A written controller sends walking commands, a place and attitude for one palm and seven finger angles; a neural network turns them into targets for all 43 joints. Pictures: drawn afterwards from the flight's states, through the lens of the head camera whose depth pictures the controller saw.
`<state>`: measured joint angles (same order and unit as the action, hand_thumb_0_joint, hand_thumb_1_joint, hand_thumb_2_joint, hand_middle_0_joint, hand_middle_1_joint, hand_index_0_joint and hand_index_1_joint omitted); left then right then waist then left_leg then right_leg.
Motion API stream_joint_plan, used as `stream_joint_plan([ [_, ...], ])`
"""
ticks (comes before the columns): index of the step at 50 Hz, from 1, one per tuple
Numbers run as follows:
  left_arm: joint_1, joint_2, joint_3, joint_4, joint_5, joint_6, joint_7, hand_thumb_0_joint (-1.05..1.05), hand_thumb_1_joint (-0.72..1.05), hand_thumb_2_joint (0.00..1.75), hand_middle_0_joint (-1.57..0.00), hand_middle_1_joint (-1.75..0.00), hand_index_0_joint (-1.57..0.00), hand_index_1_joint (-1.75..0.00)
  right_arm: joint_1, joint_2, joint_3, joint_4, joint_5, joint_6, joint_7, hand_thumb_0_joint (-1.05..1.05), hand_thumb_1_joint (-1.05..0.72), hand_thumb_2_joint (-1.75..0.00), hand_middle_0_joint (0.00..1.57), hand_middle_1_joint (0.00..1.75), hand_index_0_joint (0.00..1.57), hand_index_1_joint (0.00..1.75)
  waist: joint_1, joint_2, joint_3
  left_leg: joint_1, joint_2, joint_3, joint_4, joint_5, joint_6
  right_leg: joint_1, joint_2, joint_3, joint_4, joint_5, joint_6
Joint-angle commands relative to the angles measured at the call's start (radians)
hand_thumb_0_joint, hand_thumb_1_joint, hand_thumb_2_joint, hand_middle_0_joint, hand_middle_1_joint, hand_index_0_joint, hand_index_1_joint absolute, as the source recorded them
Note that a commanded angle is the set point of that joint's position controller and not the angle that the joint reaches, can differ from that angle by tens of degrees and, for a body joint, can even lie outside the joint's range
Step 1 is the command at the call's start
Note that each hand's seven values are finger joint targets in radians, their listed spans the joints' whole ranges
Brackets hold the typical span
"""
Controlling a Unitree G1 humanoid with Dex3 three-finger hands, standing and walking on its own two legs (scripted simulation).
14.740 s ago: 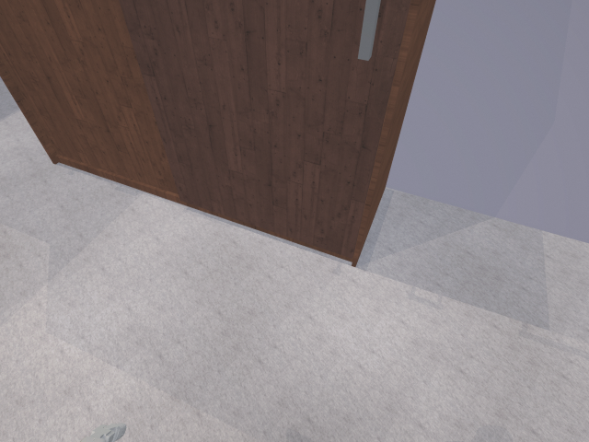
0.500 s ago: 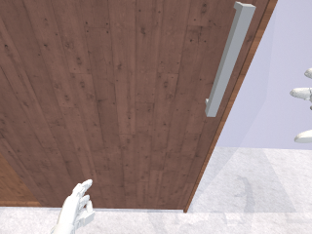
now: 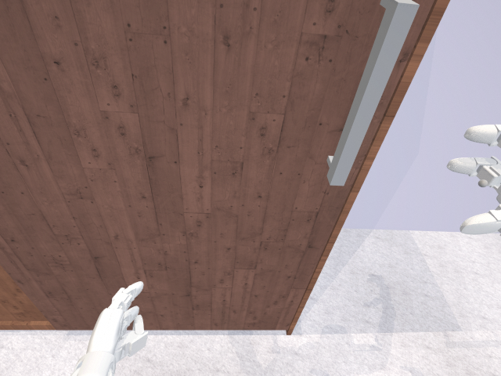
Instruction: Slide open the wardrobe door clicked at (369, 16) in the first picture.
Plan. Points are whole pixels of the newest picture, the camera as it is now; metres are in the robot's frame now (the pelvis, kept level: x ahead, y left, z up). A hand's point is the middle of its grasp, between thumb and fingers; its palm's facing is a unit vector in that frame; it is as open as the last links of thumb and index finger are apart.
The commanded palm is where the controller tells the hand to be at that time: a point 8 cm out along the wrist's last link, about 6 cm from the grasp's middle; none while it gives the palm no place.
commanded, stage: move the hooked fingers beside the handle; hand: right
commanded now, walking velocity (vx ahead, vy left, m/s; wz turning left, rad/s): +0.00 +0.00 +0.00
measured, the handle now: (358, 103) +0.45 -0.16 +0.26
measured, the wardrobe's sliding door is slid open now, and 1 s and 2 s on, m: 0.00 0.00 0.00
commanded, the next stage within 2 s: none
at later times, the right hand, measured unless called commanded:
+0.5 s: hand (448, 159) +0.32 -0.25 +0.26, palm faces +0.04 +1.00 -0.08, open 14.0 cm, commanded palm +0.30 -0.29 +0.26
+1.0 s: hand (425, 145) +0.36 -0.24 +0.25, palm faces +0.07 +0.99 -0.07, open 14.0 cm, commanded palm +0.33 -0.28 +0.26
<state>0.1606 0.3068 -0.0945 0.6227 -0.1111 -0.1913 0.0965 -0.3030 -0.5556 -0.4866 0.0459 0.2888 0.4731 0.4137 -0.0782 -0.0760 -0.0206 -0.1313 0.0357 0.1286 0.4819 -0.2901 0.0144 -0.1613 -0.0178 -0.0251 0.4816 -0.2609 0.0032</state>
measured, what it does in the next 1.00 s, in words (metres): stands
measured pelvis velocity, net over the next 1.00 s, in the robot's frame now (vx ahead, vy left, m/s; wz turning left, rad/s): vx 0.00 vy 0.00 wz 0.02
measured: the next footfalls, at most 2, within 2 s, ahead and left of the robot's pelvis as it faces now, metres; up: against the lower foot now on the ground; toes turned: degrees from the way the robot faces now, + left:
none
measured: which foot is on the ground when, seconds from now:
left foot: down 0.00-1.00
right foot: down 0.00-1.00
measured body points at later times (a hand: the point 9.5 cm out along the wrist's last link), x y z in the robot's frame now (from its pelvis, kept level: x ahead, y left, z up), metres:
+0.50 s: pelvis +0.00 -0.01 +0.00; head -0.03 +0.02 +0.45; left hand +0.20 +0.22 -0.07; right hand +0.32 -0.30 +0.26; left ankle -0.01 +0.10 -0.74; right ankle +0.00 -0.12 -0.74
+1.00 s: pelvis +0.00 +0.00 +0.00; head -0.02 +0.02 +0.45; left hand +0.18 +0.24 -0.08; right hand +0.35 -0.29 +0.25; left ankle -0.01 +0.10 -0.74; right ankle +0.00 -0.12 -0.74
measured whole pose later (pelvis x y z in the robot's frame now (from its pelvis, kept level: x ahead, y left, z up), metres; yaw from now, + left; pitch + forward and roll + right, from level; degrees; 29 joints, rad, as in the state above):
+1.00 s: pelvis +0.00 +0.00 +0.00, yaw +1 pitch -2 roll +0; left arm 0.19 0.29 -0.08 0.64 -0.10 -0.15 0.10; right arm -0.51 -0.49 -0.39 0.27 0.24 0.39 0.29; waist -0.02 -0.06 -0.03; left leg -0.15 0.03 0.11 0.46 -0.28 0.01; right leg -0.16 -0.02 -0.05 0.45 -0.25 0.00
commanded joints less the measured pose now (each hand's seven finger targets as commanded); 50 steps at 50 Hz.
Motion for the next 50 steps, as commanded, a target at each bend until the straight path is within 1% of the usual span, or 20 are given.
stream_joint_plan([
  [1,-0.171,0.074,0.039,-0.178,0.01,-0.081,0.019,0.0,0.9,0.9,-0.2,-0.3,-0.2,-0.3,-0.437,-0.288,-0.084,-0.312,0.051,-0.151,0.002,0.0,0.5,-0.3,0.3,1.2,0.3,1.2,0.03,-0.01,-0.28,-0.023,-0.014,-0.071,-0.069,0.293,0.002,0.192,0.025,0.063,-0.035,0.231,-0.042],
  [3,-0.162,0.077,0.04,-0.161,0.017,-0.076,0.016,0.0,0.9,0.9,-0.2,-0.3,-0.2,-0.3,-0.376,-0.358,-0.167,-0.263,0.054,-0.166,-0.018,0.0,0.5,-0.3,0.3,1.2,0.3,1.2,0.006,0.003,-0.264,0.002,-0.016,-0.069,-0.079,0.307,0.004,0.163,0.023,0.059,-0.037,0.249,-0.039],
  [7,-0.173,0.072,0.038,-0.153,0.01,-0.064,0.007,0.0,0.9,0.9,-0.2,-0.3,-0.2,-0.3,-0.367,-0.284,-0.125,-0.144,0.037,-0.116,-0.054,0.0,0.5,-0.3,0.3,1.2,0.3,1.2,0.008,-0.039,-0.177,-0.032,-0.009,-0.053,-0.071,0.306,0.007,0.11,0.021,0.05,-0.06,0.247,-0.031],
  [10,-0.168,0.083,0.04,-0.153,0.003,-0.047,0.0,0.0,0.9,0.9,-0.2,-0.3,-0.2,-0.3,-0.363,-0.257,-0.076,-0.061,0.019,-0.058,-0.054,0.0,0.5,-0.3,0.3,1.2,0.3,1.2,0.019,0.023,-0.121,-0.054,-0.007,-0.057,-0.081,0.289,0.002,0.074,0.016,0.051,-0.064,0.223,-0.034],
  [14,-0.169,0.081,0.042,-0.181,0.0,-0.044,0.0,0.0,0.9,0.9,-0.2,-0.3,-0.2,-0.3,-0.405,-0.206,0.0,-0.155,0.011,-0.071,-0.036,0.0,0.5,-0.3,0.3,1.2,0.3,1.2,0.035,0.019,-0.195,-0.049,-0.007,-0.061,-0.07,0.293,0.004,0.121,0.015,0.055,-0.052,0.232,-0.037],
  [19,-0.165,0.074,0.042,-0.171,0.012,-0.057,0.014,0.0,0.9,0.9,-0.2,-0.3,-0.2,-0.3,-0.511,-0.256,-0.055,-0.223,0.028,-0.154,-0.056,0.0,0.5,-0.3,0.3,1.2,0.3,1.2,0.033,0.007,-0.264,-0.034,-0.012,-0.067,-0.076,0.261,0.006,0.164,0.015,0.06,-0.053,0.216,-0.036],
  [23,-0.15,0.077,0.044,-0.142,0.013,-0.054,0.015,0.0,0.9,0.9,-0.2,-0.3,-0.2,-0.3,-0.513,-0.26,-0.063,-0.112,0.01,-0.15,-0.102,0.0,0.5,-0.3,0.3,1.2,0.3,1.2,0.026,-0.001,-0.204,-0.042,-0.013,-0.062,-0.087,0.234,0.01,0.129,0.012,0.061,-0.071,0.203,-0.031],
  [25,-0.155,0.073,0.039,-0.139,0.009,-0.047,0.016,0.0,0.9,0.9,-0.2,-0.3,-0.2,-0.3,-0.554,-0.204,0.001,-0.051,-0.006,-0.123,-0.113,0.0,0.5,-0.3,0.3,1.2,0.3,1.2,0.039,-0.027,-0.157,-0.068,-0.007,-0.065,-0.091,0.21,0.009,0.106,0.013,0.059,-0.082,0.174,-0.03],
  [26,-0.149,0.078,0.042,-0.135,0.006,-0.042,0.016,0.0,0.9,0.9,-0.2,-0.3,-0.2,-0.3,-0.553,-0.222,-0.007,-0.018,-0.016,-0.11,-0.119,0.0,0.5,-0.3,0.3,1.2,0.3,1.2,0.04,-0.019,-0.145,-0.071,-0.008,-0.062,-0.093,0.199,0.01,0.096,0.012,0.061,-0.085,0.167,-0.029],
  [27,-0.151,0.078,0.042,-0.138,0.007,-0.042,0.015,0.0,0.9,0.9,-0.2,-0.3,-0.2,-0.3,-0.575,-0.191,0.029,-0.021,-0.02,-0.104,-0.117,0.0,0.5,-0.3,0.3,1.2,0.3,1.2,0.046,-0.021,-0.146,-0.074,-0.006,-0.063,-0.09,0.201,0.01,0.1,0.012,0.065,-0.087,0.168,-0.03],
  [28,-0.144,0.082,0.047,-0.142,0.006,-0.039,0.012,0.0,0.9,0.9,-0.2,-0.3,-0.2,-0.3,-0.545,-0.201,0.02,-0.009,-0.023,-0.099,-0.117,0.0,0.5,-0.3,0.3,1.2,0.3,1.2,0.038,0.02,-0.163,-0.057,-0.008,-0.064,-0.092,0.214,0.012,0.1,0.008,0.064,-0.082,0.182,-0.031],
  [30,-0.14,0.083,0.049,-0.15,0.007,-0.034,0.012,0.0,0.9,0.9,-0.2,-0.3,-0.2,-0.3,-0.586,-0.192,0.039,-0.023,-0.027,-0.102,-0.108,0.0,0.5,-0.3,0.3,1.2,0.3,1.2,0.047,0.029,-0.209,-0.041,-0.006,-0.065,-0.081,0.249,0.009,0.118,0.012,0.06,-0.076,0.203,-0.035],
  [34,-0.143,0.076,0.048,-0.169,0.011,-0.033,0.006,0.0,0.9,0.9,-0.2,-0.3,-0.2,-0.3,-0.562,-0.203,0.007,-0.088,-0.01,-0.145,-0.101,0.0,0.5,-0.3,0.3,1.2,0.3,1.2,0.033,0.025,-0.286,0.001,-0.006,-0.069,-0.065,0.329,0.013,0.151,0.013,0.054,-0.061,0.27,-0.036],
  [36,-0.139,0.074,0.049,-0.162,0.012,-0.032,0.007,0.0,0.9,0.9,-0.2,-0.3,-0.2,-0.3,-0.586,-0.196,0.007,-0.076,-0.007,-0.155,-0.105,0.0,0.5,-0.3,0.3,1.2,0.3,1.2,0.038,0.032,-0.282,-0.004,-0.008,-0.069,-0.063,0.34,0.01,0.155,0.013,0.05,-0.058,0.274,-0.037],
  [38,-0.131,0.084,0.052,-0.147,0.014,-0.026,0.006,0.0,0.9,0.9,-0.2,-0.3,-0.2,-0.3,-0.559,-0.244,-0.039,-0.02,-0.008,-0.151,-0.119,0.0,0.5,-0.3,0.3,1.2,0.3,1.2,0.03,0.054,-0.235,-0.01,-0.009,-0.068,-0.075,0.316,0.01,0.119,0.009,0.051,-0.065,0.253,-0.035],
  [40,-0.131,0.085,0.053,-0.144,0.01,-0.02,0.009,0.0,0.9,0.9,-0.2,-0.3,-0.2,-0.3,-0.576,-0.242,-0.034,0.02,-0.018,-0.136,-0.127,0.0,0.5,-0.3,0.3,1.2,0.3,1.2,0.036,0.053,-0.201,-0.023,-0.007,-0.07,-0.076,0.313,0.007,0.096,0.012,0.042,-0.067,0.242,-0.038],
  [42,-0.132,0.081,0.052,-0.149,0.008,-0.017,0.009,0.0,0.9,0.9,-0.2,-0.3,-0.2,-0.3,-0.619,-0.202,0.018,0.004,-0.032,-0.127,-0.136,0.0,0.5,-0.3,0.3,1.2,0.3,1.2,0.047,-0.005,-0.194,-0.041,-0.004,-0.07,-0.074,0.302,0.01,0.107,0.012,0.042,-0.07,0.241,-0.035],
  [43,-0.128,0.08,0.055,-0.149,0.007,-0.016,0.007,0.0,0.9,0.9,-0.2,-0.3,-0.2,-0.3,-0.619,-0.183,0.041,0.011,-0.035,-0.125,-0.138,0.0,0.5,-0.3,0.3,1.2,0.3,1.2,0.049,0.003,-0.19,-0.043,-0.005,-0.071,-0.079,0.298,0.011,0.108,0.009,0.045,-0.067,0.241,-0.034],
  [47,-0.113,0.084,0.06,-0.154,0.011,-0.017,0.012,0.0,0.9,0.9,-0.2,-0.3,-0.2,-0.3,-0.66,-0.208,0.023,-0.013,-0.033,-0.152,-0.129,0.0,0.5,-0.3,0.3,1.2,0.3,1.2,0.056,0.022,-0.273,-0.008,-0.006,-0.075,-0.067,0.354,0.011,0.147,0.013,0.045,-0.055,0.28,-0.041],
  [50,-0.109,0.083,0.058,-0.148,0.011,-0.013,0.014,0.0,0.9,0.9,-0.2,-0.3,-0.2,-0.3,-0.674,-0.201,0.03,0.01,-0.024,-0.176,-0.116,0.0,0.5,-0.3,0.3,1.2,0.3,1.2,0.06,0.032,-0.28,-0.002,-0.006,-0.078,-0.071,0.361,0.008,0.146,0.013,0.041,-0.054,0.276,-0.042],
])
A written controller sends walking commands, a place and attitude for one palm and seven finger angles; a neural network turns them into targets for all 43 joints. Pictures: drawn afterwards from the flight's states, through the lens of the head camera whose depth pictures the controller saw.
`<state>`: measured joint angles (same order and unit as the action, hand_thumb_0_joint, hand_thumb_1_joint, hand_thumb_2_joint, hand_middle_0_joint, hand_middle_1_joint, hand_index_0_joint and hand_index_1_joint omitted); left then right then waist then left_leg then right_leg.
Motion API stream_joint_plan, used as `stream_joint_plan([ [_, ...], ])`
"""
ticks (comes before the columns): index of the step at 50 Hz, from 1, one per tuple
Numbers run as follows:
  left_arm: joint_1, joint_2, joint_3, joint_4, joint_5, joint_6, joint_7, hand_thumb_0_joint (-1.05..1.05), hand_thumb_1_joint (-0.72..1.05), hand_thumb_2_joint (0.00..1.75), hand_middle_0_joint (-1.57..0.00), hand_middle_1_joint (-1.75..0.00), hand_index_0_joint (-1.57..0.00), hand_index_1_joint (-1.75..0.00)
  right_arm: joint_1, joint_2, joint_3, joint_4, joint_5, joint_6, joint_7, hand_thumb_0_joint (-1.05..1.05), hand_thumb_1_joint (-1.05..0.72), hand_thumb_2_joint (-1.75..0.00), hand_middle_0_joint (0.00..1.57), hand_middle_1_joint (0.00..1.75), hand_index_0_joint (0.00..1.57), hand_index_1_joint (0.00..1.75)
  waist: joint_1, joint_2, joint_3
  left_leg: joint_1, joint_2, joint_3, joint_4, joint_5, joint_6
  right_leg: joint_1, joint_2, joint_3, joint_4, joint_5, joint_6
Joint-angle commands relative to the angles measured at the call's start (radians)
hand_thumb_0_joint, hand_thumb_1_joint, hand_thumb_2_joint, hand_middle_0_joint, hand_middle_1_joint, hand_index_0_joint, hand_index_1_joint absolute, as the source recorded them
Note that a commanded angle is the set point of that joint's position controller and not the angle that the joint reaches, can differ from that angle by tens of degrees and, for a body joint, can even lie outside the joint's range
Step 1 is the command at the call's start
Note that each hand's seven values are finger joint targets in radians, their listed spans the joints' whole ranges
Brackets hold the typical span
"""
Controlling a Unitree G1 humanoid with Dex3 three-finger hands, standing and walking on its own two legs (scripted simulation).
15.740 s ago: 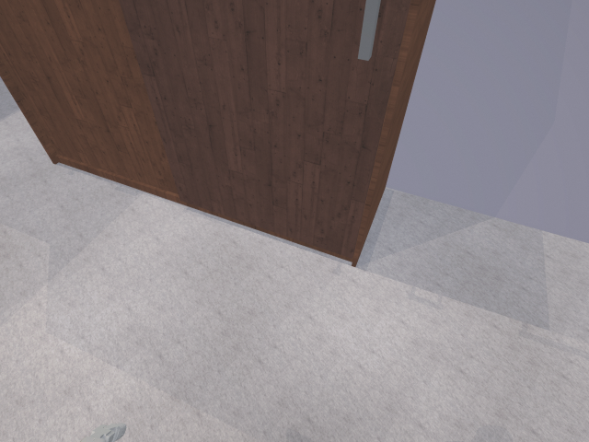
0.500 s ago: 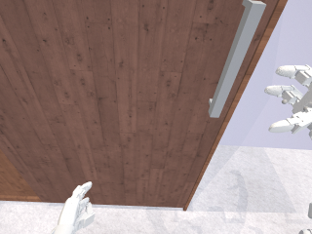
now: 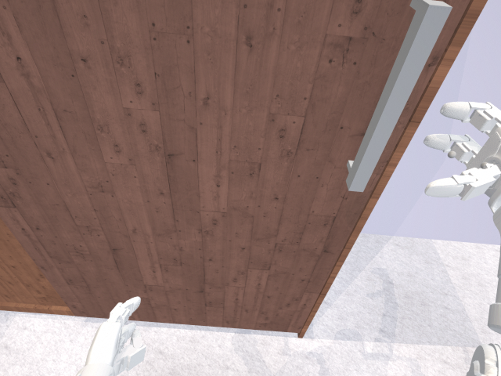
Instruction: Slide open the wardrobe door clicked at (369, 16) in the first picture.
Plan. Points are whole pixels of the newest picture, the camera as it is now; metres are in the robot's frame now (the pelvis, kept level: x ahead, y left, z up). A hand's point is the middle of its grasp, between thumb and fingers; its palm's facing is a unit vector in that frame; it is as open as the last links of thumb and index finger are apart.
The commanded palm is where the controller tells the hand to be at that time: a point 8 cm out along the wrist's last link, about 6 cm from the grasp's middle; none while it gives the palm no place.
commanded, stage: move the hooked fingers beside the handle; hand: right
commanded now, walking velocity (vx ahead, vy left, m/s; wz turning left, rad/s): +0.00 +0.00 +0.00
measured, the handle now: (381, 107) +0.44 -0.17 +0.26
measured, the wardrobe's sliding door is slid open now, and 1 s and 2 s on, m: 0.00 0.00 0.00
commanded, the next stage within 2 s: none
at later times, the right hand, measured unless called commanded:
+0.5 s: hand (436, 140) +0.38 -0.23 +0.25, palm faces +0.07 +1.00 -0.05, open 14.0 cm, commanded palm +0.34 -0.28 +0.25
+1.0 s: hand (444, 153) +0.37 -0.24 +0.24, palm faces +0.09 +0.99 -0.06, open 14.0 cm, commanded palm +0.34 -0.28 +0.25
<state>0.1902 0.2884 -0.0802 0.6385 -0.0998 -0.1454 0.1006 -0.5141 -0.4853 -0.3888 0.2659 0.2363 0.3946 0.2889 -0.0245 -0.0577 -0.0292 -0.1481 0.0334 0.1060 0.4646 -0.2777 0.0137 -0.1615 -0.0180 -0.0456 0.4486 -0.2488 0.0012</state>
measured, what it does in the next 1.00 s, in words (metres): stands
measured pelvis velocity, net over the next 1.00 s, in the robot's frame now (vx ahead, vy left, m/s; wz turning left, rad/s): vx -0.01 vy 0.00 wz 0.01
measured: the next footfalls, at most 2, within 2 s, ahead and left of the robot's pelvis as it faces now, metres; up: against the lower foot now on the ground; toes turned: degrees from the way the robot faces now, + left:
none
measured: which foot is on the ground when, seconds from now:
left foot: down 0.00-1.00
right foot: down 0.00-1.00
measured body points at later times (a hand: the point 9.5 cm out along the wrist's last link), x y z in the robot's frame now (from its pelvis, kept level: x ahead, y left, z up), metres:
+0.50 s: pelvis +0.00 +0.00 +0.00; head -0.03 +0.02 +0.45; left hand +0.16 +0.24 -0.09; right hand +0.37 -0.28 +0.26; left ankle -0.02 +0.10 -0.74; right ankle +0.00 -0.12 -0.74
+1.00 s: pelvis -0.01 +0.00 +0.00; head -0.03 +0.02 +0.45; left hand +0.16 +0.24 -0.08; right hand +0.36 -0.30 +0.24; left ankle -0.02 +0.10 -0.74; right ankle +0.00 -0.12 -0.74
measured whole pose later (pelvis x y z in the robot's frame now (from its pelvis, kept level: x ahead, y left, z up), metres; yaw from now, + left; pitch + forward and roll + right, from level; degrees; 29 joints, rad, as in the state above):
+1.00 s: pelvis -0.01 +0.00 +0.00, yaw +1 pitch -2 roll +0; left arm 0.22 0.29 -0.07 0.63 -0.10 -0.12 0.10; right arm -0.57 -0.49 -0.36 0.39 0.22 0.34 0.27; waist -0.01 -0.05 -0.03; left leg -0.15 0.03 0.10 0.44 -0.25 0.01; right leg -0.16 -0.02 -0.05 0.43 -0.23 0.00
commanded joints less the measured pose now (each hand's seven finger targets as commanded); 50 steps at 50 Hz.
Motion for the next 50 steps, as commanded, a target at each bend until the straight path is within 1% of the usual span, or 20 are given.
stream_joint_plan([
  [1,-0.138,0.102,0.046,-0.16,-0.001,-0.062,0.011,0.0,0.9,0.9,-0.2,-0.3,-0.2,-0.3,-0.487,-0.263,-0.059,-0.201,0.03,-0.104,0.009,0.0,0.5,-0.3,0.3,1.2,0.3,1.2,0.013,0.02,-0.261,0.004,-0.004,-0.055,-0.054,0.351,0.008,0.15,0.012,0.063,-0.02,0.264,-0.041],
  [5,-0.129,0.104,0.046,-0.153,-0.001,-0.058,0.009,0.0,0.9,0.9,-0.2,-0.3,-0.2,-0.3,-0.479,-0.259,-0.054,-0.148,0.022,-0.097,-0.003,0.0,0.5,-0.3,0.3,1.2,0.3,1.2,0.006,-0.016,-0.235,-0.009,-0.002,-0.055,-0.058,0.332,0.014,0.135,0.013,0.064,-0.026,0.254,-0.037],
  [7,-0.126,0.106,0.046,-0.15,-0.002,-0.053,0.008,0.0,0.9,0.9,-0.2,-0.3,-0.2,-0.3,-0.454,-0.256,-0.058,-0.096,0.02,-0.083,-0.009,0.0,0.5,-0.3,0.3,1.2,0.3,1.2,0.004,0.024,-0.213,-0.015,-0.002,-0.053,-0.059,0.32,0.01,0.109,0.013,0.061,-0.029,0.236,-0.037],
  [8,-0.117,0.113,0.051,-0.144,-0.002,-0.045,0.006,0.0,0.9,0.9,-0.2,-0.3,-0.2,-0.3,-0.441,-0.294,-0.086,-0.084,0.017,-0.085,-0.016,0.0,0.5,-0.3,0.3,1.2,0.3,1.2,-0.002,0.055,-0.214,0.0,-0.003,-0.053,-0.065,0.32,0.011,0.1,0.009,0.06,-0.03,0.241,-0.037],
  [11,-0.126,0.104,0.049,-0.159,-0.002,-0.046,0.004,0.0,0.9,0.9,-0.2,-0.3,-0.2,-0.3,-0.51,-0.243,-0.032,-0.129,0.009,-0.093,-0.022,0.0,0.5,-0.3,0.3,1.2,0.3,1.2,0.01,0.011,-0.237,-0.007,-0.001,-0.053,-0.054,0.333,0.012,0.121,0.011,0.06,-0.028,0.256,-0.038],
  [14,-0.115,0.107,0.051,-0.153,0.0,-0.041,0.005,0.0,0.9,0.9,-0.2,-0.3,-0.2,-0.3,-0.524,-0.267,-0.051,-0.114,0.008,-0.113,-0.03,0.0,0.5,-0.3,0.3,1.2,0.3,1.2,0.012,0.031,-0.244,-0.002,-0.005,-0.057,-0.061,0.33,0.013,0.126,0.007,0.061,-0.03,0.257,-0.04],
  [16,-0.115,0.102,0.051,-0.156,0.002,-0.044,0.007,0.0,0.9,0.9,-0.2,-0.3,-0.2,-0.3,-0.554,-0.249,-0.04,-0.127,0.01,-0.123,-0.033,0.0,0.5,-0.3,0.3,1.2,0.3,1.2,0.014,0.02,-0.263,-0.001,-0.004,-0.058,-0.059,0.328,0.013,0.139,0.009,0.062,-0.03,0.254,-0.041],
  [21,-0.112,0.105,0.051,-0.157,0.002,-0.039,0.005,0.0,0.9,0.9,-0.2,-0.3,-0.2,-0.3,-0.531,-0.277,-0.067,-0.111,0.001,-0.128,-0.041,0.0,0.5,-0.3,0.3,1.2,0.3,1.2,0.006,0.006,-0.257,0.017,-0.003,-0.059,-0.063,0.324,0.015,0.124,0.007,0.058,-0.041,0.251,-0.038],
  [22,-0.114,0.102,0.05,-0.161,0.001,-0.038,0.005,0.0,0.9,0.9,-0.2,-0.3,-0.2,-0.3,-0.509,-0.252,-0.048,-0.104,0.0,-0.122,-0.039,0.0,0.5,-0.3,0.3,1.2,0.3,1.2,0.004,-0.008,-0.262,0.013,-0.004,-0.06,-0.062,0.318,0.015,0.127,0.009,0.055,-0.043,0.247,-0.038],
  [23,-0.108,0.106,0.052,-0.157,0.0,-0.035,0.002,0.0,0.9,0.9,-0.2,-0.3,-0.2,-0.3,-0.492,-0.254,-0.049,-0.089,0.004,-0.122,-0.038,0.0,0.5,-0.3,0.3,1.2,0.3,1.2,0.005,0.029,-0.249,0.017,-0.005,-0.056,-0.067,0.318,0.015,0.119,0.004,0.058,-0.043,0.248,-0.038],
  [24,-0.112,0.107,0.052,-0.158,-0.002,-0.032,0.003,0.0,0.9,0.9,-0.2,-0.3,-0.2,-0.3,-0.47,-0.261,-0.061,-0.071,0.005,-0.113,-0.037,0.0,0.5,-0.3,0.3,1.2,0.3,1.2,0.0,0.02,-0.23,0.008,-0.005,-0.059,-0.07,0.308,0.013,0.108,0.004,0.054,-0.048,0.234,-0.038],
  [28,-0.11,0.108,0.053,-0.156,-0.005,-0.033,0.006,0.0,0.9,0.9,-0.2,-0.3,-0.2,-0.3,-0.523,-0.204,0.006,-0.071,0.007,-0.108,-0.032,0.0,0.5,-0.3,0.3,1.2,0.3,1.2,0.019,0.029,-0.196,-0.029,-0.007,-0.059,-0.082,0.253,0.013,0.105,0.003,0.061,-0.052,0.191,-0.042],
  [30,-0.106,0.11,0.055,-0.156,-0.003,-0.035,0.009,0.0,0.9,0.9,-0.2,-0.3,-0.2,-0.3,-0.554,-0.248,-0.027,-0.092,0.003,-0.116,-0.038,0.0,0.5,-0.3,0.3,1.2,0.3,1.2,0.019,0.023,-0.236,-0.018,-0.008,-0.064,-0.084,0.259,0.012,0.125,0.006,0.06,-0.051,0.199,-0.044],
  [35,-0.11,0.101,0.051,-0.164,0.003,-0.036,0.005,0.0,0.9,0.9,-0.2,-0.3,-0.2,-0.3,-0.546,-0.279,-0.07,-0.159,0.005,-0.145,-0.046,0.0,0.5,-0.3,0.3,1.2,0.3,1.2,0.004,-0.008,-0.291,0.035,-0.008,-0.065,-0.07,0.332,0.016,0.147,0.008,0.054,-0.046,0.266,-0.042],
  [39,-0.109,0.108,0.053,-0.156,0.001,-0.032,0.004,0.0,0.9,0.9,-0.2,-0.3,-0.2,-0.3,-0.469,-0.29,-0.095,-0.091,0.01,-0.127,-0.038,0.0,0.5,-0.3,0.3,1.2,0.3,1.2,0.0,0.026,-0.239,0.026,-0.008,-0.067,-0.082,0.325,0.012,0.116,0.006,0.046,-0.054,0.241,-0.042],
  [43,-0.097,0.117,0.056,-0.146,-0.007,-0.021,0.008,0.0,0.9,0.9,-0.2,-0.3,-0.2,-0.3,-0.463,-0.252,-0.036,0.013,0.005,-0.089,-0.017,0.0,0.5,-0.3,0.3,1.2,0.3,1.2,0.021,0.034,-0.154,-0.038,-0.008,-0.066,-0.1,0.244,0.009,0.076,0.004,0.047,-0.058,0.168,-0.041],
  [44,-0.097,0.118,0.056,-0.152,-0.009,-0.021,0.008,0.0,0.9,0.9,-0.2,-0.3,-0.2,-0.3,-0.481,-0.274,-0.047,-0.008,0.001,-0.091,-0.015,0.0,0.5,-0.3,0.3,1.2,0.3,1.2,0.02,0.025,-0.171,-0.032,-0.009,-0.066,-0.099,0.24,0.01,0.082,0.005,0.051,-0.061,0.168,-0.042],
  [48,-0.109,0.104,0.054,-0.175,-0.002,-0.035,0.006,0.0,0.9,0.9,-0.2,-0.3,-0.2,-0.3,-0.559,-0.232,0.001,-0.178,0.013,-0.149,-0.008,0.0,0.5,-0.3,0.3,1.2,0.3,1.2,0.026,-0.023,-0.271,-0.002,-0.009,-0.066,-0.082,0.299,0.017,0.16,0.005,0.059,-0.039,0.241,-0.043],
  [49,-0.109,0.103,0.055,-0.176,0.001,-0.039,0.005,0.0,0.9,0.9,-0.2,-0.3,-0.2,-0.3,-0.566,-0.266,-0.038,-0.212,0.016,-0.164,-0.011,0.0,0.5,-0.3,0.3,1.2,0.3,1.2,0.019,-0.023,-0.314,0.017,-0.013,-0.066,-0.078,0.322,0.019,0.182,0.007,0.064,-0.039,0.266,-0.044],
  [50,-0.116,0.1,0.052,-0.178,0.0,-0.041,0.007,0.0,0.9,0.9,-0.2,-0.3,-0.2,-0.3,-0.57,-0.243,-0.025,-0.229,0.023,-0.171,-0.009,0.0,0.5,-0.3,0.3,1.2,0.3,1.2,0.02,-0.038,-0.323,0.021,-0.012,-0.066,-0.073,0.336,0.019,0.192,0.008,0.061,-0.037,0.279,-0.042],
])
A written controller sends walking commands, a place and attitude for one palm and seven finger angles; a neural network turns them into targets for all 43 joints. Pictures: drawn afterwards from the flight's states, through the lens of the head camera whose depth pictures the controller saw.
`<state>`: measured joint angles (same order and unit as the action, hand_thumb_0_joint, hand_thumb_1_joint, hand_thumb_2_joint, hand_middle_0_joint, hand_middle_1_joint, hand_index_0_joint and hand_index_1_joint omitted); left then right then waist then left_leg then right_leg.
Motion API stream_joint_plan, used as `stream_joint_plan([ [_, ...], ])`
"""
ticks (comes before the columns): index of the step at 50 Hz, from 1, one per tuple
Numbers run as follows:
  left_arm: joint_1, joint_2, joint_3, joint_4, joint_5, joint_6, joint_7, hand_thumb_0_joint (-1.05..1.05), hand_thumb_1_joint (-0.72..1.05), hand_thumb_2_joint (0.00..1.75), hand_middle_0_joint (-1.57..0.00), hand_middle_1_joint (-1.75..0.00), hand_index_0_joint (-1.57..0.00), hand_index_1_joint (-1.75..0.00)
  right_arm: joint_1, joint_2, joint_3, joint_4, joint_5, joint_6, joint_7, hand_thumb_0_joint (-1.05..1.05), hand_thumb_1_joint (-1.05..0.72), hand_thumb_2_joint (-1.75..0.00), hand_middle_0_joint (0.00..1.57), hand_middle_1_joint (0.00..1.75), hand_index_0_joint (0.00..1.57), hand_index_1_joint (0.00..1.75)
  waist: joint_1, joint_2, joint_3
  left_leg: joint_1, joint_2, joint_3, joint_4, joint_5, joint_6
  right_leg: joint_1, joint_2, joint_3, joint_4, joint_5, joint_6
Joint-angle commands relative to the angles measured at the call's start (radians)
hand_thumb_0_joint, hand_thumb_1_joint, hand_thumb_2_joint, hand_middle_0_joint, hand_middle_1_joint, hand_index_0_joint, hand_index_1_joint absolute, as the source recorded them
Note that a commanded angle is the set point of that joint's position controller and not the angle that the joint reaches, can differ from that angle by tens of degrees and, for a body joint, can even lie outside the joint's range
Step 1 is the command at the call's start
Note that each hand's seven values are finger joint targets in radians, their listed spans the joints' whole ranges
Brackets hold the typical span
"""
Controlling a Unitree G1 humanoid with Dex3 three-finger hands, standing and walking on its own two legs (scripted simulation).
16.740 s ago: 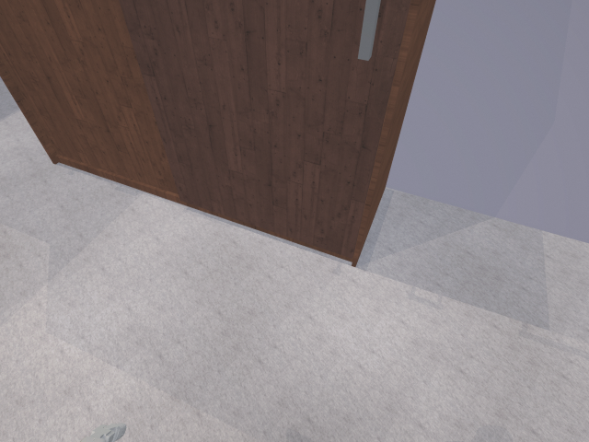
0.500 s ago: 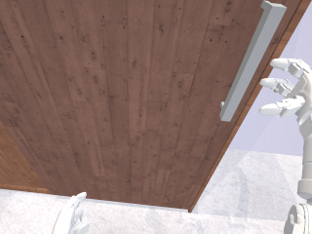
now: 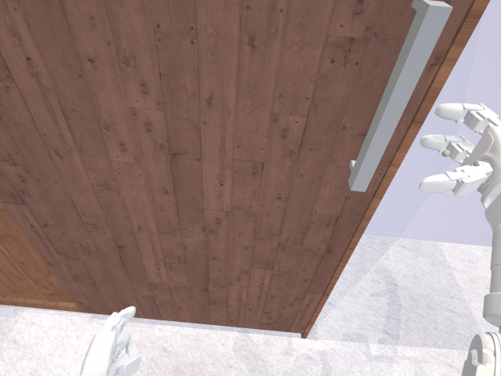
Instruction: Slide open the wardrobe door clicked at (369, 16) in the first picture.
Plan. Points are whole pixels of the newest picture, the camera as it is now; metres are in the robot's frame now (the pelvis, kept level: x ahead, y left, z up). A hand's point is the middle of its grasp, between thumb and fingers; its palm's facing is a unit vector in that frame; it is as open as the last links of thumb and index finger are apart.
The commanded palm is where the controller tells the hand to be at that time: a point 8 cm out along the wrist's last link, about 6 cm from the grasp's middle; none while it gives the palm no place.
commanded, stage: move the hooked fingers beside the handle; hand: right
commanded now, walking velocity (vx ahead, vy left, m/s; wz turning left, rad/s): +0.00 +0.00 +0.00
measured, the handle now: (383, 107) +0.45 -0.17 +0.26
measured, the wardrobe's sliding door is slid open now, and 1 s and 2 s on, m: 0.00 0.00 0.00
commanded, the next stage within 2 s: none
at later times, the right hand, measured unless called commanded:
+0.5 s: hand (446, 134) +0.37 -0.23 +0.27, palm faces +0.06 +1.00 -0.04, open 14.0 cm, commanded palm +0.35 -0.28 +0.25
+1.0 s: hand (433, 154) +0.38 -0.23 +0.23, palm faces +0.09 +0.99 -0.06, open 14.0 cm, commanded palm +0.35 -0.27 +0.25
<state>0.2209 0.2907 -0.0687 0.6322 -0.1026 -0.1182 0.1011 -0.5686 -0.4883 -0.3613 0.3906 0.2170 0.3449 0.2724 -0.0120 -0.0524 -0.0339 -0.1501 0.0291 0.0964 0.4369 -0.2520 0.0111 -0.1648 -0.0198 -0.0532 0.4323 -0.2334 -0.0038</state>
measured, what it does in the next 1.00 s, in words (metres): stands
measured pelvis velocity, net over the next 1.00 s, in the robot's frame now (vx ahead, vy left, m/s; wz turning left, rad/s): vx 0.00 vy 0.00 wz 0.00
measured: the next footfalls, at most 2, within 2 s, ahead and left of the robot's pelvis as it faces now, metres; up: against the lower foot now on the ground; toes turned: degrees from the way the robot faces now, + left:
none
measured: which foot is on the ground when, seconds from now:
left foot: down 0.00-1.00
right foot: down 0.00-1.00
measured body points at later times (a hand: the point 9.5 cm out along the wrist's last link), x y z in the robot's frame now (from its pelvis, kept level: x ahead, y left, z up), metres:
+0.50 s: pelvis +0.00 +0.00 +0.00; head -0.03 +0.02 +0.45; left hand +0.17 +0.23 -0.08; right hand +0.36 -0.28 +0.27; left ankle -0.01 +0.11 -0.74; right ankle +0.00 -0.12 -0.74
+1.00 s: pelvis +0.00 +0.00 +0.00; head -0.02 +0.03 +0.45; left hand +0.18 +0.24 -0.09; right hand +0.37 -0.29 +0.23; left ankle -0.01 +0.11 -0.74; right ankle +0.00 -0.12 -0.74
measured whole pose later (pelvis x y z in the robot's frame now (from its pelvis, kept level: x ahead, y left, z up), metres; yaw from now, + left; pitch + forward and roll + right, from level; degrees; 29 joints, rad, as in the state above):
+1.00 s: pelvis +0.00 +0.00 +0.00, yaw +0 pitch -1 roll +0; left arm 0.20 0.29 -0.07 0.64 -0.11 -0.09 0.10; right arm -0.60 -0.49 -0.32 0.42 0.22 0.43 0.26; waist -0.01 -0.06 -0.04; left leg -0.16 0.03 0.10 0.43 -0.25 0.01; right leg -0.18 -0.02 -0.05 0.43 -0.23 0.00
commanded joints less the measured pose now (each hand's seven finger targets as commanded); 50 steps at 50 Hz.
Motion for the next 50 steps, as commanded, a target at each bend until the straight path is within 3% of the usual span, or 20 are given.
stream_joint_plan([
  [1,-0.145,0.097,0.041,-0.165,0.005,-0.071,0.007,0.0,0.9,0.9,-0.2,-0.3,-0.2,-0.3,-0.524,-0.256,-0.077,-0.362,0.049,-0.128,0.004,0.0,0.5,-0.3,0.3,1.2,0.3,1.2,0.006,-0.032,-0.322,0.03,-0.01,-0.052,-0.045,0.327,0.021,0.202,0.01,0.072,-0.02,0.278,-0.036],
  [5,-0.157,0.098,0.037,-0.148,0.003,-0.069,0.004,0.0,0.9,0.9,-0.2,-0.3,-0.2,-0.3,-0.431,-0.215,-0.072,-0.271,0.053,-0.079,-0.014,0.0,0.5,-0.3,0.3,1.2,0.3,1.2,-0.007,0.011,-0.222,0.002,-0.009,-0.044,-0.055,0.279,0.018,0.142,0.008,0.071,-0.041,0.227,-0.031],
  [8,-0.143,0.115,0.043,-0.134,-0.001,-0.046,0.0,0.0,0.9,0.9,-0.2,-0.3,-0.2,-0.3,-0.29,-0.262,-0.119,-0.126,0.036,-0.005,-0.025,0.0,0.5,-0.3,0.3,1.2,0.3,1.2,-0.028,0.056,-0.142,-0.014,-0.008,-0.043,-0.066,0.228,0.017,0.065,0.007,0.064,-0.051,0.178,-0.029],
  [9,-0.15,0.115,0.039,-0.14,-0.004,-0.038,-0.001,0.0,0.9,0.9,-0.2,-0.3,-0.2,-0.3,-0.313,-0.244,-0.087,-0.128,0.029,0.011,-0.024,0.0,0.5,-0.3,0.3,1.2,0.3,1.2,-0.016,0.064,-0.121,-0.026,-0.005,-0.043,-0.068,0.221,0.012,0.05,0.006,0.06,-0.057,0.166,-0.03],
  [12,-0.152,0.109,0.043,-0.157,-0.005,-0.035,-0.001,0.0,0.9,0.9,-0.2,-0.3,-0.2,-0.3,-0.364,-0.244,-0.068,-0.182,0.023,0.006,-0.022,0.0,0.5,-0.3,0.3,1.2,0.3,1.2,-0.002,0.051,-0.163,-0.029,-0.004,-0.05,-0.064,0.218,0.011,0.073,0.007,0.062,-0.043,0.165,-0.034],
  [16,-0.152,0.096,0.039,-0.166,0.003,-0.055,0.009,0.0,0.9,0.9,-0.2,-0.3,-0.2,-0.3,-0.593,-0.246,-0.038,-0.359,0.03,-0.103,-0.018,0.0,0.5,-0.3,0.3,1.2,0.3,1.2,0.027,-0.015,-0.279,-0.011,-0.01,-0.055,-0.059,0.235,0.017,0.178,0.007,0.075,-0.032,0.204,-0.038],
  [19,-0.149,0.093,0.036,-0.159,0.012,-0.069,0.014,0.0,0.9,0.9,-0.2,-0.3,-0.2,-0.3,-0.612,-0.286,-0.083,-0.42,0.034,-0.156,-0.025,0.0,0.5,-0.3,0.3,1.2,0.3,1.2,0.014,-0.104,-0.353,0.022,-0.012,-0.059,-0.056,0.274,0.025,0.236,0.008,0.081,-0.028,0.262,-0.031],
  [22,-0.15,0.092,0.031,-0.139,0.008,-0.074,0.015,0.0,0.9,0.9,-0.2,-0.3,-0.2,-0.3,-0.517,-0.205,-0.043,-0.286,0.042,-0.114,-0.023,0.0,0.5,-0.3,0.3,1.2,0.3,1.2,0.007,-0.054,-0.272,0.006,-0.012,-0.045,-0.058,0.271,0.024,0.188,0.008,0.08,-0.04,0.241,-0.025],
  [25,-0.136,0.111,0.036,-0.114,-0.005,-0.048,0.012,0.0,0.9,0.9,-0.2,-0.3,-0.2,-0.3,-0.384,-0.173,-0.02,-0.065,0.039,-0.009,-0.014,0.0,0.5,-0.3,0.3,1.2,0.3,1.2,0.003,0.053,-0.119,-0.042,-0.01,-0.039,-0.078,0.208,0.015,0.073,0.006,0.07,-0.06,0.155,-0.029],
  [27,-0.127,0.122,0.04,-0.117,-0.008,-0.036,0.008,0.0,0.9,0.9,-0.2,-0.3,-0.2,-0.3,-0.325,-0.185,-0.024,0.009,0.032,0.045,-0.016,0.0,0.5,-0.3,0.3,1.2,0.3,1.2,-0.001,0.087,-0.076,-0.067,-0.007,-0.038,-0.081,0.17,0.01,0.026,0.004,0.071,-0.062,0.118,-0.029],
  [30,-0.145,0.112,0.046,-0.158,-0.005,-0.026,-0.002,0.0,0.9,0.9,-0.2,-0.3,-0.2,-0.3,-0.409,-0.203,-0.017,-0.156,0.017,0.017,-0.027,0.0,0.5,-0.3,0.3,1.2,0.3,1.2,-0.003,0.059,-0.19,-0.018,-0.004,-0.045,-0.06,0.236,0.014,0.078,0.007,0.066,-0.046,0.191,-0.033],
  [33,-0.155,0.094,0.044,-0.191,0.01,-0.039,-0.009,0.0,0.9,0.9,-0.2,-0.3,-0.2,-0.3,-0.462,-0.288,-0.104,-0.429,0.031,-0.1,-0.046,0.0,0.5,-0.3,0.3,1.2,0.3,1.2,-0.02,0.028,-0.35,0.073,-0.008,-0.052,-0.033,0.349,0.019,0.168,0.005,0.069,-0.025,0.317,-0.035],
  [34,-0.16,0.09,0.043,-0.201,0.014,-0.044,-0.009,0.0,0.9,0.9,-0.2,-0.3,-0.2,-0.3,-0.497,-0.324,-0.144,-0.522,0.033,-0.137,-0.051,0.0,0.5,-0.3,0.3,1.2,0.3,1.2,-0.027,-0.021,-0.42,0.103,-0.009,-0.059,-0.024,0.381,0.022,0.206,0.009,0.07,-0.022,0.358,-0.034],
  [36,-0.163,0.079,0.035,-0.19,0.016,-0.053,-0.004,0.0,0.9,0.9,-0.2,-0.3,-0.2,-0.3,-0.537,-0.282,-0.121,-0.549,0.039,-0.169,-0.055,0.0,0.5,-0.3,0.3,1.2,0.3,1.2,-0.014,-0.067,-0.421,0.093,-0.012,-0.055,-0.022,0.385,0.023,0.242,0.008,0.067,-0.021,0.375,-0.029],
  [38,-0.156,0.087,0.038,-0.166,0.015,-0.057,-0.001,0.0,0.9,0.9,-0.2,-0.3,-0.2,-0.3,-0.473,-0.285,-0.136,-0.454,0.042,-0.145,-0.054,0.0,0.5,-0.3,0.3,1.2,0.3,1.2,-0.016,-0.05,-0.344,0.07,-0.015,-0.051,-0.043,0.36,0.02,0.211,0.003,0.061,-0.027,0.34,-0.03],
  [40,-0.156,0.095,0.034,-0.137,0.003,-0.05,0.008,0.0,0.9,0.9,-0.2,-0.3,-0.2,-0.3,-0.438,-0.22,-0.074,-0.281,0.034,-0.066,-0.046,0.0,0.5,-0.3,0.3,1.2,0.3,1.2,0.0,-0.038,-0.187,-0.005,-0.015,-0.048,-0.067,0.278,0.017,0.138,0.006,0.055,-0.048,0.229,-0.029],
  [42,-0.137,0.11,0.036,-0.115,-0.006,-0.036,0.011,0.0,0.9,0.9,-0.2,-0.3,-0.2,-0.3,-0.36,-0.191,-0.036,-0.1,0.026,0.022,-0.036,0.0,0.5,-0.3,0.3,1.2,0.3,1.2,0.008,0.016,-0.067,-0.068,-0.015,-0.043,-0.087,0.186,0.012,0.058,0.005,0.061,-0.062,0.134,-0.029],
  [43,-0.132,0.121,0.042,-0.112,-0.009,-0.029,0.009,0.0,0.9,0.9,-0.2,-0.3,-0.2,-0.3,-0.332,-0.174,-0.016,-0.053,0.023,0.051,-0.027,0.0,0.5,-0.3,0.3,1.2,0.3,1.2,0.008,0.055,-0.051,-0.071,-0.015,-0.043,-0.093,0.186,0.012,0.048,0.006,0.057,-0.058,0.132,-0.033],
  [46,-0.134,0.12,0.045,-0.134,-0.013,-0.022,0.007,0.0,0.9,0.9,-0.2,-0.3,-0.2,-0.3,-0.377,-0.169,0.019,-0.069,0.023,0.071,-0.007,0.0,0.5,-0.3,0.3,1.2,0.3,1.2,0.018,0.063,-0.11,-0.072,-0.008,-0.046,-0.08,0.189,0.008,0.052,0.012,0.062,-0.039,0.132,-0.038],
  [50,-0.154,0.095,0.046,-0.177,0.005,-0.042,0.005,0.0,0.9,0.9,-0.2,-0.3,-0.2,-0.3,-0.545,-0.255,-0.055,-0.37,0.041,-0.084,-0.014,0.0,0.5,-0.3,0.3,1.2,0.3,1.2,0.008,0.022,-0.362,0.041,-0.01,-0.062,-0.047,0.316,0.015,0.188,0.015,0.068,-0.013,0.262,-0.045],
])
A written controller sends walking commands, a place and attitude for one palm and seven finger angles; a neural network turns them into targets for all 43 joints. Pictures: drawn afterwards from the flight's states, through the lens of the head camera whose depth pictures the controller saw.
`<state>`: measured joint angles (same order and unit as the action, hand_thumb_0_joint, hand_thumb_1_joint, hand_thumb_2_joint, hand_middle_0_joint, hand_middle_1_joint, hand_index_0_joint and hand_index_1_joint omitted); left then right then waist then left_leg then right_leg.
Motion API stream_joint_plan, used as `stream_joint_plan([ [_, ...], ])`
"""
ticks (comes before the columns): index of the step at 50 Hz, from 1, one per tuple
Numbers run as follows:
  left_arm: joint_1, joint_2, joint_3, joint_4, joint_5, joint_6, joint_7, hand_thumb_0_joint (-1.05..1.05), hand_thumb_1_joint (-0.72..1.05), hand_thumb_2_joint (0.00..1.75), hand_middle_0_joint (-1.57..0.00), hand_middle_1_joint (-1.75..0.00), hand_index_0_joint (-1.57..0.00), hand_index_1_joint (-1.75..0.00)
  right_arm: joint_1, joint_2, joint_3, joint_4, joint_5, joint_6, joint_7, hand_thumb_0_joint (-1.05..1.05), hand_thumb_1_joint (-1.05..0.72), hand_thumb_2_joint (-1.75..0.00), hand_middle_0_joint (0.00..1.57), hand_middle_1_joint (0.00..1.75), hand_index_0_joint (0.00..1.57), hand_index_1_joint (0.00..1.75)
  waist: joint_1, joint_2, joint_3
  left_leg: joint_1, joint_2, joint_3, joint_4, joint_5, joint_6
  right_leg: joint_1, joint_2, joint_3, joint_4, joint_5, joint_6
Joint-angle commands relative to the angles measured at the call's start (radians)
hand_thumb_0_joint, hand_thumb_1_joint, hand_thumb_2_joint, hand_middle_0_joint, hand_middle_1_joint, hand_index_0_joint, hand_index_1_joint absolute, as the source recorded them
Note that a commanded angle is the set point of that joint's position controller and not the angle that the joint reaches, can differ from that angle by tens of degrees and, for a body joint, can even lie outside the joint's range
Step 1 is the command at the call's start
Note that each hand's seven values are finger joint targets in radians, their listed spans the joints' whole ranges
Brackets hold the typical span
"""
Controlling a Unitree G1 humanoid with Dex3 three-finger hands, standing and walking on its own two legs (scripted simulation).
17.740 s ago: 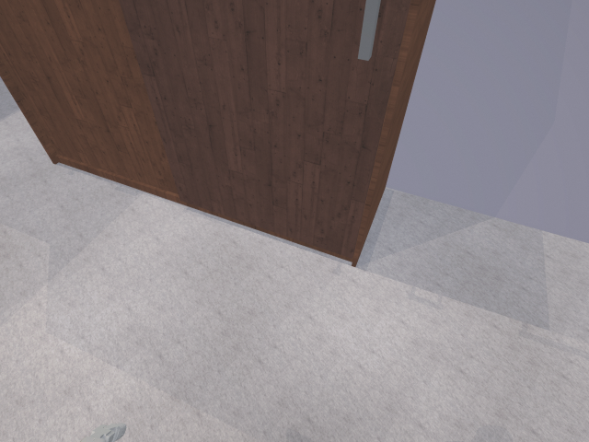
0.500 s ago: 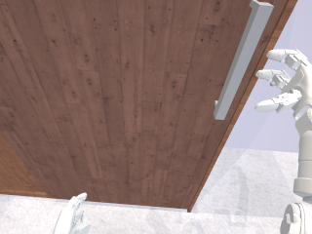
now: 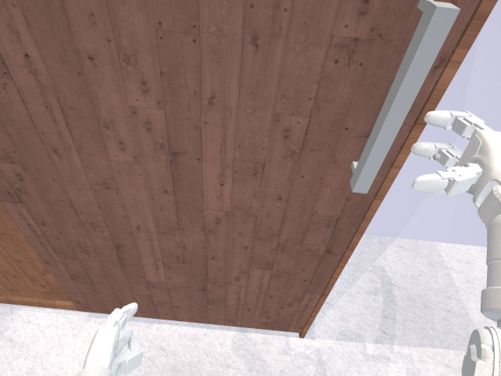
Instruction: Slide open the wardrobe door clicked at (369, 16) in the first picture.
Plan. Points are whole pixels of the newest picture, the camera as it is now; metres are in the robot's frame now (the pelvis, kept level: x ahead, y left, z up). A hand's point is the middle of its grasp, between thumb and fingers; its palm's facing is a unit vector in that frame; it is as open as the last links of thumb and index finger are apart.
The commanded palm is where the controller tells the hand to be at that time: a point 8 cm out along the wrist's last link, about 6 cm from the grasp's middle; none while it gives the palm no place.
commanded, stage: move the hooked fingers beside the handle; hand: right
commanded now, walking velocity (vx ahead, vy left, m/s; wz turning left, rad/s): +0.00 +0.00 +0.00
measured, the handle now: (387, 109) +0.45 -0.17 +0.26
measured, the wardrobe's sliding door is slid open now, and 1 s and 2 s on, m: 0.00 0.00 0.00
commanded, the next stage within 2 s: feel for the door with the fingertips in 1.82 s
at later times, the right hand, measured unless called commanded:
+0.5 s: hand (444, 149) +0.37 -0.23 +0.24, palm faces +0.09 +1.00 -0.03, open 14.0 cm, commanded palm +0.35 -0.28 +0.25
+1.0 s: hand (444, 140) +0.38 -0.23 +0.25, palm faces +0.09 +0.99 -0.06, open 14.0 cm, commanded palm +0.34 -0.27 +0.25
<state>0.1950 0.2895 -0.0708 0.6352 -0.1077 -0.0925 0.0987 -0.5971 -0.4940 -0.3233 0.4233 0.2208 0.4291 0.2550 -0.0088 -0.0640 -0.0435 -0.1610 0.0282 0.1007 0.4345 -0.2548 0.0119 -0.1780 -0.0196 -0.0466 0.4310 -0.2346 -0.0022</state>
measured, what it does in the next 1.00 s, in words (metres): stands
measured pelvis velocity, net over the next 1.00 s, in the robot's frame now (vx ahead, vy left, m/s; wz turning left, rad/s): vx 0.01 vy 0.00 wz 0.01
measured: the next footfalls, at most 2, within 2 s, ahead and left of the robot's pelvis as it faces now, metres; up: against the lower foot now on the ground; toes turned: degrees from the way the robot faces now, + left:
none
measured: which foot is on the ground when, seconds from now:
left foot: down 0.00-1.00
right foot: down 0.00-1.00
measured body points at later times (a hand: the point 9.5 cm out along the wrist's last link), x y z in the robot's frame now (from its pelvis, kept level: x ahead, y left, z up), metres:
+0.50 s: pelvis +0.01 +0.00 +0.00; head -0.01 +0.02 +0.45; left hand +0.17 +0.25 -0.09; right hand +0.36 -0.29 +0.25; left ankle -0.01 +0.11 -0.74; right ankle +0.00 -0.12 -0.74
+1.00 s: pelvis +0.01 +0.00 +0.00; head -0.02 +0.02 +0.45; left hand +0.18 +0.23 -0.08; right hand +0.37 -0.28 +0.26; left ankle -0.01 +0.11 -0.74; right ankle +0.00 -0.12 -0.74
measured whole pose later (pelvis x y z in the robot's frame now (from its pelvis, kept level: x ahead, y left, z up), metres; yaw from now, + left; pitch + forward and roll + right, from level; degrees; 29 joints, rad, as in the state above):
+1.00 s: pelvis +0.01 +0.00 +0.00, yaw +0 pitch -2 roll +0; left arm 0.21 0.27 -0.08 0.63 -0.10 -0.08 0.09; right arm -0.58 -0.46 -0.35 0.32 0.22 0.39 0.24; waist -0.02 -0.05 -0.05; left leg -0.13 0.03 0.09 0.42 -0.26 0.01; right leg -0.15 -0.02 -0.06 0.42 -0.25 -0.01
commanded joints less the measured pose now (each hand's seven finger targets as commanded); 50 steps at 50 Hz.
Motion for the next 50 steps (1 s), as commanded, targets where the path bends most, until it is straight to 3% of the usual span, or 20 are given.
stream_joint_plan([
  [1,-0.13,0.092,0.044,-0.178,0.013,-0.072,0.009,0.0,0.9,0.9,-0.2,-0.3,-0.2,-0.3,-0.572,-0.267,-0.107,-0.46,0.041,-0.209,-0.002,0.0,0.5,-0.3,0.3,1.2,0.3,1.2,0.008,0.014,-0.386,0.072,-0.011,-0.067,-0.038,0.353,0.015,0.226,0.017,0.061,-0.009,0.297,-0.046],
  [4,-0.128,0.087,0.037,-0.161,0.019,-0.082,0.009,0.0,0.9,0.9,-0.2,-0.3,-0.2,-0.3,-0.568,-0.299,-0.16,-0.463,0.044,-0.257,-0.026,0.0,0.5,-0.3,0.3,1.2,0.3,1.2,-0.002,-0.043,-0.379,0.087,-0.013,-0.065,-0.037,0.374,0.018,0.237,0.014,0.061,-0.013,0.327,-0.038],
  [7,-0.117,0.097,0.036,-0.126,0.01,-0.071,0.012,0.0,0.9,0.9,-0.2,-0.3,-0.2,-0.3,-0.472,-0.262,-0.137,-0.227,0.024,-0.174,-0.038,0.0,0.5,-0.3,0.3,1.2,0.3,1.2,-0.002,-0.002,-0.203,0.024,-0.011,-0.054,-0.061,0.298,0.016,0.139,0.011,0.052,-0.038,0.234,-0.032],
  [11,-0.105,0.114,0.042,-0.134,-0.003,-0.039,0.005,0.0,0.9,0.9,-0.2,-0.3,-0.2,-0.3,-0.311,-0.183,-0.053,-0.047,0.006,-0.04,-0.014,0.0,0.5,-0.3,0.3,1.2,0.3,1.2,-0.005,0.054,-0.088,-0.024,-0.007,-0.047,-0.068,0.257,0.01,0.05,0.009,0.047,-0.05,0.182,-0.033],
  [13,-0.1,0.123,0.053,-0.151,-0.003,-0.029,-0.002,0.0,0.9,0.9,-0.2,-0.3,-0.2,-0.3,-0.254,-0.21,-0.084,-0.068,0.017,-0.036,0.002,0.0,0.5,-0.3,0.3,1.2,0.3,1.2,-0.014,0.119,-0.139,0.012,-0.007,-0.05,-0.064,0.302,0.008,0.058,0.008,0.046,-0.036,0.211,-0.038],
  [16,-0.122,0.108,0.055,-0.194,0.003,-0.033,-0.002,0.0,0.9,0.9,-0.2,-0.3,-0.2,-0.3,-0.348,-0.257,-0.128,-0.286,0.034,-0.111,0.016,0.0,0.5,-0.3,0.3,1.2,0.3,1.2,-0.016,0.111,-0.287,0.078,-0.006,-0.06,-0.037,0.39,0.006,0.123,0.014,0.04,-0.019,0.281,-0.046],
  [18,-0.129,0.095,0.048,-0.197,0.007,-0.046,0.001,0.0,0.9,0.9,-0.2,-0.3,-0.2,-0.3,-0.441,-0.268,-0.127,-0.408,0.048,-0.184,0.013,0.0,0.5,-0.3,0.3,1.2,0.3,1.2,-0.003,0.075,-0.309,0.077,-0.009,-0.063,-0.037,0.383,0.007,0.161,0.011,0.045,-0.014,0.292,-0.047],
  [19,-0.129,0.096,0.047,-0.193,0.01,-0.053,0.002,0.0,0.9,0.9,-0.2,-0.3,-0.2,-0.3,-0.499,-0.322,-0.17,-0.456,0.041,-0.213,0.004,0.0,0.5,-0.3,0.3,1.2,0.3,1.2,-0.007,0.014,-0.341,0.079,-0.013,-0.069,-0.04,0.374,0.012,0.191,0.013,0.049,-0.016,0.301,-0.047],
  [20,-0.127,0.091,0.043,-0.193,0.014,-0.061,0.005,0.0,0.9,0.9,-0.2,-0.3,-0.2,-0.3,-0.524,-0.312,-0.164,-0.487,0.038,-0.233,-0.003,0.0,0.5,-0.3,0.3,1.2,0.3,1.2,-0.003,-0.021,-0.352,0.081,-0.014,-0.067,-0.037,0.373,0.015,0.213,0.013,0.05,-0.017,0.317,-0.046],
  [23,-0.113,0.097,0.043,-0.159,0.013,-0.067,0.012,0.0,0.9,0.9,-0.2,-0.3,-0.2,-0.3,-0.501,-0.316,-0.167,-0.409,0.028,-0.222,-0.016,0.0,0.5,-0.3,0.3,1.2,0.3,1.2,0.001,-0.079,-0.294,0.054,-0.013,-0.066,-0.06,0.332,0.018,0.202,0.012,0.045,-0.02,0.285,-0.039],
  [28,-0.102,0.111,0.046,-0.131,-0.001,-0.061,0.015,0.0,0.9,0.9,-0.2,-0.3,-0.2,-0.3,-0.394,-0.169,-0.035,-0.16,0.021,-0.097,0.013,0.0,0.5,-0.3,0.3,1.2,0.3,1.2,0.015,-0.016,-0.14,-0.025,-0.014,-0.051,-0.075,0.262,0.019,0.127,0.009,0.052,-0.038,0.206,-0.036],
  [30,-0.103,0.114,0.047,-0.14,-0.005,-0.054,0.012,0.0,0.9,0.9,-0.2,-0.3,-0.2,-0.3,-0.375,-0.133,0.003,-0.142,0.026,-0.069,0.03,0.0,0.5,-0.3,0.3,1.2,0.3,1.2,0.019,0.016,-0.142,-0.041,-0.014,-0.046,-0.067,0.249,0.014,0.114,0.008,0.057,-0.036,0.19,-0.038],
  [33,-0.103,0.117,0.054,-0.155,0.004,-0.051,0.005,0.0,0.9,0.9,-0.2,-0.3,-0.2,-0.3,-0.335,-0.182,-0.061,-0.188,0.047,-0.091,0.022,0.0,0.5,-0.3,0.3,1.2,0.3,1.2,-0.003,0.091,-0.203,-0.001,-0.013,-0.046,-0.056,0.274,0.015,0.119,0.007,0.063,-0.027,0.214,-0.038],
  [35,-0.122,0.106,0.051,-0.178,0.009,-0.053,0.002,0.0,0.9,0.9,-0.2,-0.3,-0.2,-0.3,-0.384,-0.245,-0.123,-0.308,0.045,-0.133,0.005,0.0,0.5,-0.3,0.3,1.2,0.3,1.2,-0.018,0.079,-0.291,0.054,-0.011,-0.052,-0.037,0.334,0.017,0.149,0.011,0.063,-0.022,0.277,-0.04],
  [38,-0.132,0.093,0.044,-0.182,0.015,-0.056,-0.002,0.0,0.9,0.9,-0.2,-0.3,-0.2,-0.3,-0.44,-0.307,-0.173,-0.433,0.037,-0.189,-0.036,0.0,0.5,-0.3,0.3,1.2,0.3,1.2,-0.025,0.044,-0.327,0.08,-0.013,-0.057,-0.033,0.359,0.015,0.18,0.006,0.06,-0.022,0.322,-0.037],
  [41,-0.133,0.087,0.04,-0.172,0.016,-0.06,0.0,0.0,0.9,0.9,-0.2,-0.3,-0.2,-0.3,-0.445,-0.29,-0.172,-0.418,0.017,-0.188,-0.062,0.0,0.5,-0.3,0.3,1.2,0.3,1.2,-0.021,-0.034,-0.289,0.064,-0.015,-0.055,-0.039,0.342,0.019,0.182,0.005,0.053,-0.033,0.318,-0.031],
  [42,-0.135,0.088,0.036,-0.165,0.015,-0.058,0.003,0.0,0.9,0.9,-0.2,-0.3,-0.2,-0.3,-0.457,-0.247,-0.13,-0.389,0.013,-0.173,-0.059,0.0,0.5,-0.3,0.3,1.2,0.3,1.2,-0.01,-0.054,-0.241,0.041,-0.014,-0.054,-0.046,0.32,0.021,0.17,0.006,0.054,-0.04,0.295,-0.028],
  [46,-0.124,0.097,0.04,-0.153,0.006,-0.048,0.008,0.0,0.9,0.9,-0.2,-0.3,-0.2,-0.3,-0.395,-0.176,-0.06,-0.274,0.011,-0.089,-0.026,0.0,0.5,-0.3,0.3,1.2,0.3,1.2,0.002,-0.025,-0.179,0.006,-0.016,-0.047,-0.058,0.3,0.02,0.145,0.006,0.053,-0.043,0.259,-0.031],
  [48,-0.12,0.104,0.046,-0.158,0.005,-0.045,0.003,0.0,0.9,0.9,-0.2,-0.3,-0.2,-0.3,-0.315,-0.143,-0.047,-0.244,0.025,-0.065,-0.006,0.0,0.5,-0.3,0.3,1.2,0.3,1.2,-0.004,0.042,-0.185,0.014,-0.017,-0.042,-0.056,0.321,0.02,0.141,0.004,0.056,-0.035,0.273,-0.035],
  [50,-0.133,0.101,0.048,-0.173,0.005,-0.042,0.001,0.0,0.9,0.9,-0.2,-0.3,-0.2,-0.3,-0.296,-0.147,-0.056,-0.303,0.038,-0.061,0.01,0.0,0.5,-0.3,0.3,1.2,0.3,1.2,-0.01,0.045,-0.229,0.03,-0.015,-0.045,-0.046,0.35,0.016,0.153,0.007,0.052,-0.026,0.288,-0.037],
])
